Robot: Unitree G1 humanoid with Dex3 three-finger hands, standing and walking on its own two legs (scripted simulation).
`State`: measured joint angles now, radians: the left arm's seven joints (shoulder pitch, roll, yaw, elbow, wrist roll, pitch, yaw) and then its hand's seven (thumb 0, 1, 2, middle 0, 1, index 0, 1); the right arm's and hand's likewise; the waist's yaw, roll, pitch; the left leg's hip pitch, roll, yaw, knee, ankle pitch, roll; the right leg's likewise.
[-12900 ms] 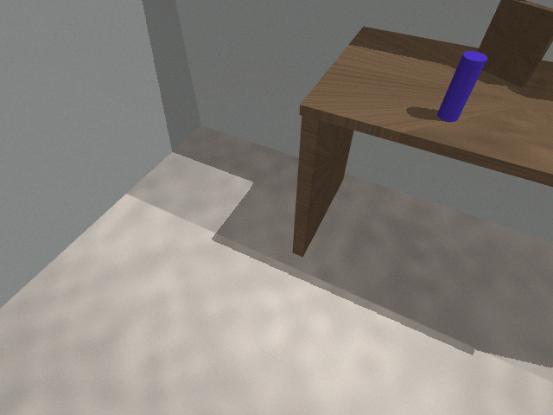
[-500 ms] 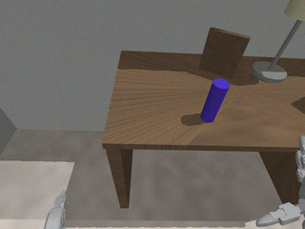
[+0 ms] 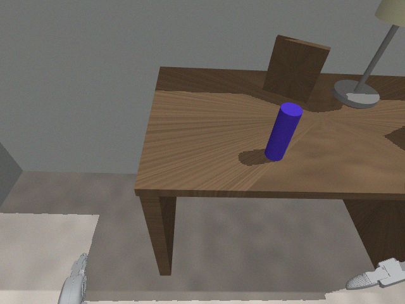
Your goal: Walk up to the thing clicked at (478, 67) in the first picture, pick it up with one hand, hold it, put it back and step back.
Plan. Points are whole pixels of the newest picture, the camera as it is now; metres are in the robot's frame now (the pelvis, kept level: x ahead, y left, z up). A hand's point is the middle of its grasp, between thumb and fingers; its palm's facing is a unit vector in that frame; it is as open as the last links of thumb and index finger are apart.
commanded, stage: rise first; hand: right
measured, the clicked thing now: (281, 133) +0.49 -0.19 +0.06
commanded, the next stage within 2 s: go down in 0.06 s
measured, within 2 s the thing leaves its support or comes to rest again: neither
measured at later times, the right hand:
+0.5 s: hand (386, 210) +0.22 -0.27 +0.15, palm faces +0.37 +0.87 -0.34, open 17.6 cm
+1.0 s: hand (384, 168) +0.31 -0.32 +0.14, palm faces +0.15 +0.98 -0.11, open 17.7 cm
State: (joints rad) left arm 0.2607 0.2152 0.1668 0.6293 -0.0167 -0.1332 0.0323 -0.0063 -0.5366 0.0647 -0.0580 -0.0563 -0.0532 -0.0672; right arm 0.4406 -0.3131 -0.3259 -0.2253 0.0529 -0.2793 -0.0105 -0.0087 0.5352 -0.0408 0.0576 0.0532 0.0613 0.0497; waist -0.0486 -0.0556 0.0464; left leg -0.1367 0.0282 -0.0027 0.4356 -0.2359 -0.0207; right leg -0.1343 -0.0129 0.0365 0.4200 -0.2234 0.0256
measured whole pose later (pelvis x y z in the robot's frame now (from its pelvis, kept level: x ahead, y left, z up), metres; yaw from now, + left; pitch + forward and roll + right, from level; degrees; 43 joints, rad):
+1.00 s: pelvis +0.01 -0.01 +0.00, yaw +0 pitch +1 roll +0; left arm 0.23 0.26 0.05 0.70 -0.01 -0.18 0.16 -0.01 -0.53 0.05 -0.05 -0.05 -0.05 -0.05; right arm -0.15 -0.51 -0.54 0.39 0.29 -0.04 0.46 -0.01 0.60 -0.05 0.03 0.05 0.05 0.05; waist -0.01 -0.03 -0.04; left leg -0.23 0.02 -0.01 0.48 -0.26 -0.03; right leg -0.24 -0.02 0.03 0.49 -0.27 0.02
